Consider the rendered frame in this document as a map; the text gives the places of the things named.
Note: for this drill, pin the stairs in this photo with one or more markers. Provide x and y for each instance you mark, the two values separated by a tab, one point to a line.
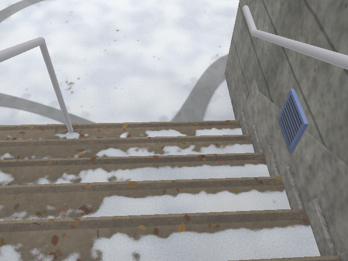
144	191

